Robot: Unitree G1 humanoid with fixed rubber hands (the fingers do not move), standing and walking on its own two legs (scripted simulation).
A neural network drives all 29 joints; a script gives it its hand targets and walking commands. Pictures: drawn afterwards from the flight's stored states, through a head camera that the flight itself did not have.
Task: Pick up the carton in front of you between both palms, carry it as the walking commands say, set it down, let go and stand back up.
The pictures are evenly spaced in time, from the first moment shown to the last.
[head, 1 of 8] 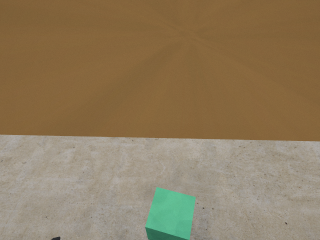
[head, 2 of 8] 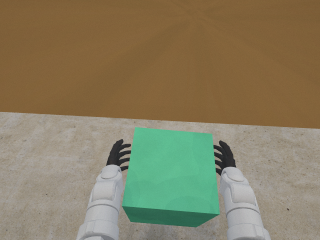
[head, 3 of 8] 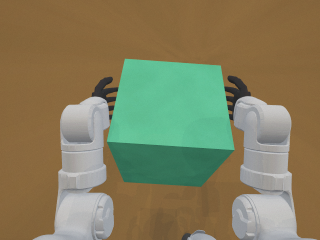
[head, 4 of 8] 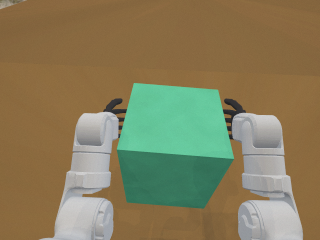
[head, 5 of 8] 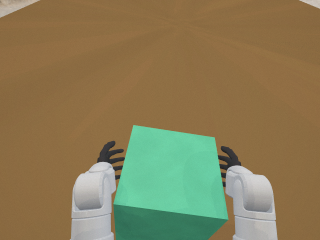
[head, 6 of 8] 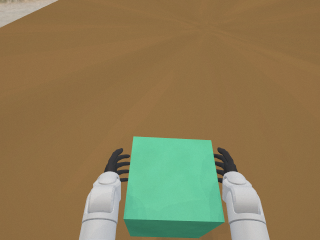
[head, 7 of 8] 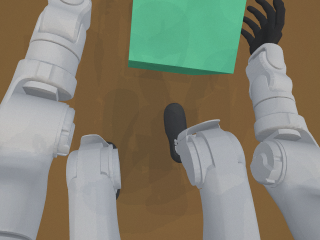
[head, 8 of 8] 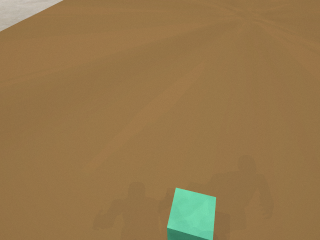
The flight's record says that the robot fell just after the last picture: no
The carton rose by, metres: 1.13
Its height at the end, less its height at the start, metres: +0.40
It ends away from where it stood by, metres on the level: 5.31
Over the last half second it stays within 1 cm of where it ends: yes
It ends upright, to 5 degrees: yes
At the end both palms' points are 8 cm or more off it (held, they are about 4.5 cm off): yes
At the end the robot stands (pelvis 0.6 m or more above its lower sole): yes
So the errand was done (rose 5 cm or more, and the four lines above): yes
